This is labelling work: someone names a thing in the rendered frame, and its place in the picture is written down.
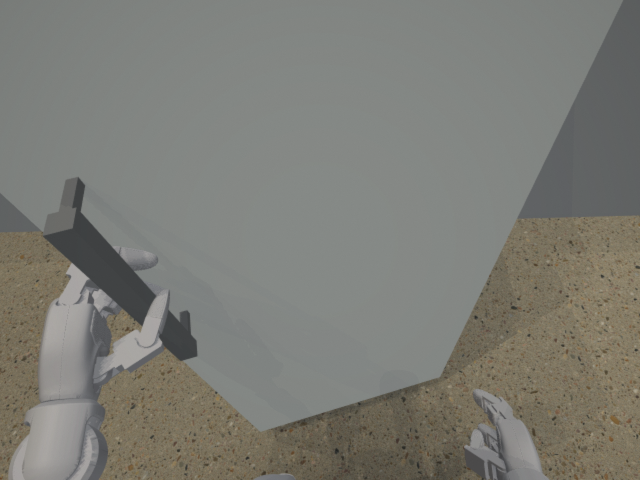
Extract robot left hand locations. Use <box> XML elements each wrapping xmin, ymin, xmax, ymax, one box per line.
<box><xmin>38</xmin><ymin>246</ymin><xmax>170</xmax><ymax>403</ymax></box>

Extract robot right hand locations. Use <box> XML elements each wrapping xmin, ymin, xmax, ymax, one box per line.
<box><xmin>464</xmin><ymin>389</ymin><xmax>543</xmax><ymax>480</ymax></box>

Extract robot left forearm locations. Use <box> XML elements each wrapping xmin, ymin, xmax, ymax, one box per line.
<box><xmin>8</xmin><ymin>399</ymin><xmax>108</xmax><ymax>480</ymax></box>

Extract handle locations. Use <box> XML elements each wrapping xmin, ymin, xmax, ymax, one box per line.
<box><xmin>42</xmin><ymin>177</ymin><xmax>197</xmax><ymax>361</ymax></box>

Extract fridge door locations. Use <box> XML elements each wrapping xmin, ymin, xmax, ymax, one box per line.
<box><xmin>0</xmin><ymin>0</ymin><xmax>623</xmax><ymax>432</ymax></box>

